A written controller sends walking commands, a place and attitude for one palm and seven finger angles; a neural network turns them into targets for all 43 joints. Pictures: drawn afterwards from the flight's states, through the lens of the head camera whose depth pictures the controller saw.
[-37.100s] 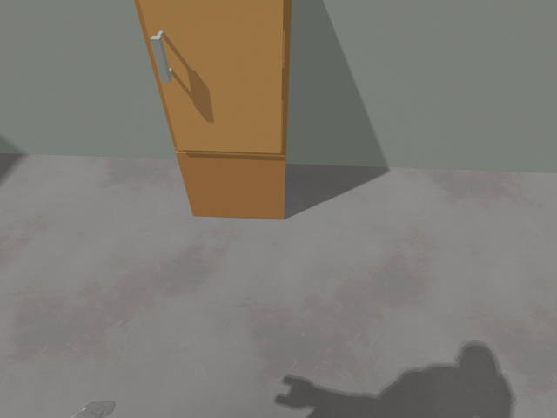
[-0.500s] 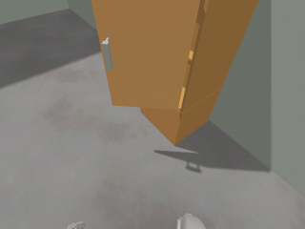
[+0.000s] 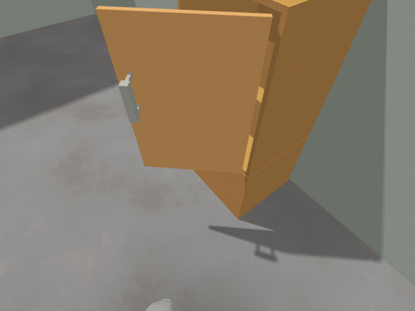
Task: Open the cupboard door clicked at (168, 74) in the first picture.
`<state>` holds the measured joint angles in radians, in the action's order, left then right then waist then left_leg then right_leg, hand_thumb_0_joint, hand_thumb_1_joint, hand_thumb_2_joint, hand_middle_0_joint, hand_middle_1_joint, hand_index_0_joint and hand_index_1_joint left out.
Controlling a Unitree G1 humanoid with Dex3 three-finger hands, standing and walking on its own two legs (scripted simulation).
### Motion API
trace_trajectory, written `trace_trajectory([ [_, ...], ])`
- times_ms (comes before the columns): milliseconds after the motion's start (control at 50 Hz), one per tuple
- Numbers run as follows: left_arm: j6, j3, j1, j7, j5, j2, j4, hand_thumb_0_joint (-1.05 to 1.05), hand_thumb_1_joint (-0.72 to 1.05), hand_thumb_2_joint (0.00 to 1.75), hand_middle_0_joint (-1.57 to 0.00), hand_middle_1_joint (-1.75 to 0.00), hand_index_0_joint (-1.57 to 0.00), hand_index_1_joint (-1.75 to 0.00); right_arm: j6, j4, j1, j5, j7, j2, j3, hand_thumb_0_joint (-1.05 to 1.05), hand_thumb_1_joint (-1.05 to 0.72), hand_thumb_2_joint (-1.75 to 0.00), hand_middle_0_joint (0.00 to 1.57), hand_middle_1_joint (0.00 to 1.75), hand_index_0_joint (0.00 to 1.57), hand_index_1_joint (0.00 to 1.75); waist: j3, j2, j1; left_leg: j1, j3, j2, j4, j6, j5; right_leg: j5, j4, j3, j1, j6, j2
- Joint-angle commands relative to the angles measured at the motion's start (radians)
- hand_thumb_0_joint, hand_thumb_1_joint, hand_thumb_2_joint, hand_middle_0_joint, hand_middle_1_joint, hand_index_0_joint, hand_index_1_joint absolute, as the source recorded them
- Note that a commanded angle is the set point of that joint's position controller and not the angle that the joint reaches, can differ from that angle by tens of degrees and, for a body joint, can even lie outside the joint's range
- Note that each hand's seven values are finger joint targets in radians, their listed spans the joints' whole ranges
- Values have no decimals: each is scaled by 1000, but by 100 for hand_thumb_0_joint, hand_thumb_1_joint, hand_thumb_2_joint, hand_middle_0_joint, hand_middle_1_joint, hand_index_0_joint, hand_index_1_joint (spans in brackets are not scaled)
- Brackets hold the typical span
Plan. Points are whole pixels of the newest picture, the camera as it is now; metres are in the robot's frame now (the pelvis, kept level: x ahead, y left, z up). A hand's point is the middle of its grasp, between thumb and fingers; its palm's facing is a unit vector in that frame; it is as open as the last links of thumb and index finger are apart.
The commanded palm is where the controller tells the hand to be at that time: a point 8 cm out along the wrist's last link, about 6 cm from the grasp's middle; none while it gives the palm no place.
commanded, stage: come to a stop and stand still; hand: left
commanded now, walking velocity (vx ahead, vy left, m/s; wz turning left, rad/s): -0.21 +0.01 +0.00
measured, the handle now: (132, 97) +0.64 +0.25 +0.02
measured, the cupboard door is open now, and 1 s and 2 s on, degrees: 47 47 47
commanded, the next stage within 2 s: look again from close up in 1.02 s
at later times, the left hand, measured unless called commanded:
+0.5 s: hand out of the picture +0.05 +0.19 -0.18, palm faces -0.03 -0.96 -0.27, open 7.3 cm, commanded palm none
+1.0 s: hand out of the picture +0.01 +0.12 -0.17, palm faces +0.00 -0.98 -0.20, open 7.3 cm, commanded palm none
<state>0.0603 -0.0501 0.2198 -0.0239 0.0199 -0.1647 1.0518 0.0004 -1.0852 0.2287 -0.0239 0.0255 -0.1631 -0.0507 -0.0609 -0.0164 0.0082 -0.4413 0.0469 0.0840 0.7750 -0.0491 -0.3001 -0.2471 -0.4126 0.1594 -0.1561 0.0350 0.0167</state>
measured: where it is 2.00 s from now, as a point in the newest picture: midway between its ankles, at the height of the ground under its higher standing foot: outside the picture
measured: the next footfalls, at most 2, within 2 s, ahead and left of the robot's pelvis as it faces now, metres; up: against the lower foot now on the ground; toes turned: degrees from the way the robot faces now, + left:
left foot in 0.08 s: +0.12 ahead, +0.13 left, +0.00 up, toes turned +4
right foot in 0.50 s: +0.00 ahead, -0.14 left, +0.00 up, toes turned -6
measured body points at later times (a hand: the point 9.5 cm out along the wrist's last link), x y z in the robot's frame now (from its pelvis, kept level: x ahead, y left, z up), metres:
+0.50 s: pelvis +0.00 -0.01 -0.01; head +0.04 -0.03 +0.43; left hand +0.05 +0.24 -0.16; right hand +0.04 -0.25 -0.17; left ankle +0.08 +0.13 -0.74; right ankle -0.05 -0.13 -0.74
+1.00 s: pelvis -0.01 -0.05 +0.00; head +0.00 -0.06 +0.45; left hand +0.01 +0.17 -0.16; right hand -0.02 -0.27 -0.17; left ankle -0.02 +0.09 -0.74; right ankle -0.04 -0.13 -0.74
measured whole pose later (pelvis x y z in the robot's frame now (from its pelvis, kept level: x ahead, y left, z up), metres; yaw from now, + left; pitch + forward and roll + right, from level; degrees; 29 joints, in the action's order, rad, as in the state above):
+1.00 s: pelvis -0.01 -0.05 +0.00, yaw -2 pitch -1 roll +0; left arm 0.00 -0.01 0.24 -0.02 0.00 -0.15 1.13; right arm -0.02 -1.16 0.24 -0.02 0.05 -0.14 -0.01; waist -0.05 -0.01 0.00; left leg -0.16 0.04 0.05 0.42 -0.03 -0.24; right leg -0.28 -0.42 0.09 -0.12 0.05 -0.02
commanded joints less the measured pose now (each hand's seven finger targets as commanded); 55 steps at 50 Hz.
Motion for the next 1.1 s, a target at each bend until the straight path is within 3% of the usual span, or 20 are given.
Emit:
trace_trajectory([
  [0,-12,-2,22,-8,-4,-106,-10,0,90,90,-20,-30,-20,-30,0,8,106,9,-12,1,15,0,-90,-90,20,30,20,30,40,146,16,217,23,-49,-227,-6,123,464,43,-122,-87,82,218],
  [20,-18,2,19,-10,-7,-109,-4,0,90,90,-20,-30,-20,-30,3,6,115,11,-12,-23,13,0,-90,-90,20,30,20,30,45,133,27,297,11,-36,-309,-1,248,389,6,-119,-131,56,203],
  [60,-36,12,86,-16,-16,-65,0,0,90,90,-20,-30,-20,-30,21,16,116,7,-1,-123,5,0,-90,-90,20,30,20,30,105,-74,0,350,-128,128,-327,74,656,107,-77,-82,-122,-20,100],
  [140,-77,18,123,-10,-12,-68,22,0,90,90,-20,-30,-20,-30,6,42,28,10,25,-158,3,0,-90,-90,20,30,20,30,32,-196,-11,225,-194,191,-461,154,528,-146,-175,-79,-86,-44,57],
  [200,-99,3,118,-3,-5,-97,-5,0,90,90,-20,-30,-20,-30,-1,52,49,6,44,-195,-17,0,-90,-90,20,30,20,30,82,-175,10,285,-221,274,-452,228,678,-305,-446,-136,-191,-40,49],
  [280,-106,-17,91,4,-2,-90,-46,0,90,90,-20,-30,-20,-30,-8,82,24,2,48,-206,-30,0,-90,-90,20,30,20,30,157,-64,11,353,-190,280,-397,256,700,-287,-583,-168,-284,-49,32],
  [360,-107,-19,69,8,-3,-58,-71,0,90,90,-20,-30,-20,-30,-13,86,4,-5,35,-206,-42,0,-90,-90,20,30,20,30,178,-139,15,307,-165,253,-430,223,445,-269,-465,-141,-226,-55,32],
  [420,-98,-19,143,10,-4,-55,-50,0,90,90,-20,-30,-20,-30,-22,98,-52,-3,21,-202,-45,0,-90,-90,20,30,20,30,156,-156,-27,176,-139,197,-414,167,181,-123,-180,-98,-48,-43,16],
  [440,-95,-21,182,8,1,-70,-33,0,90,90,-20,-30,-20,-30,-27,99,-56,2,17,-187,-45,0,-90,-90,20,30,20,30,140,-89,-43,104,-104,146,-377,129,76,-21,-50,-86,37,-43,13],
  [480,-80,-30,132,-2,14,-196,-52,0,90,90,-20,-30,-20,-30,-40,127,-56,14,0,-71,-24,0,-90,-90,20,30,20,30,36,325,-30,-31,35,-48,-153,18,-160,-136,210,-403,-50,57,278],
  [500,-76,-19,68,-6,8,-200,-75,0,90,90,-20,-30,-20,-30,-46,136,-102,10,-9,-92,-21,0,-90,-90,20,30,20,30,1,281,-43,20,-17,-40,-36,27,-212,-166,245,-414,-179,114,339],
  [560,-62,-5,-31,-6,4,-154,-79,0,90,90,-20,-30,-20,-30,-51,80,-46,3,-13,-87,-23,0,-90,-90,20,30,20,30,-19,243,4,27,-34,-42,95,31,-119,61,163,-292,-160,114,241],
  [640,-45,4,13,-8,-1,-142,-46,0,90,90,-20,-30,-20,-30,-33,41,8,13,-8,-54,-5,0,-90,-90,20,30,20,30,3,145,0,99,-2,-47,-88,15,-84,363,66,-218,-45,109,210],
  [700,-43,8,30,-11,-15,-119,-11,0,90,90,-20,-30,-20,-30,-11,-2,70,13,3,-56,8,0,-90,-90,20,30,20,30,49,55,8,273,-41,-24,-363,28,215,345,-18,-200,-36,50,168],
  [740,-46,19,74,-8,-27,-83,-1,0,90,90,-20,-30,-20,-30,6,-10,55,7,17,-110,12,0,-90,-90,20,30,20,30,93,-68,-26,302,-132,84,-363,77,439,223,-7,-174,-13,-4,95],
  [760,-50,20,63,-11,-21,-78,4,0,90,90,-20,-30,-20,-30,0,-16,50,8,18,-112,13,0,-90,-90,20,30,20,30,64,-22,-22,269,-105,80,-371,70,331,155,41,-185,-1,-4,89],
  [820,-53,19,47,-7,-23,-100,25,0,90,90,-20,-30,-20,-30,0,-39,58,10,24,-83,22,0,-90,-90,20,30,20,30,69,-91,-17,279,-82,47,-376,56,326,218,36,-184,34,3,103],
  [880,-51,22,51,-5,-19,-95,40,0,90,90,-20,-30,-20,-30,-4,-40,61,11,22,-74,22,0,-90,-90,20,30,20,30,35,-4,-14,270,-68,35,-403,46,204,156,83,-192,21,3,101],
  [980,-49,29,69,-6,-18,-79,57,0,90,90,-20,-30,-20,-30,-8,-53,76,9,19,-63,26,0,-90,-90,20,30,20,30,-32,76,-8,278,-58,21,-424,46,146,58,134,-204,-31,4,101],
  [1080,-42,31,98,-9,-18,-71,68,0,90,90,-20,-30,-20,-30,-3,-60,90,9,19,-56,32,0,-90,-90,20,30,20,30,-19,49,-9,291,-51,20,-425,47,174,103,134,-202,-13,5,104],
])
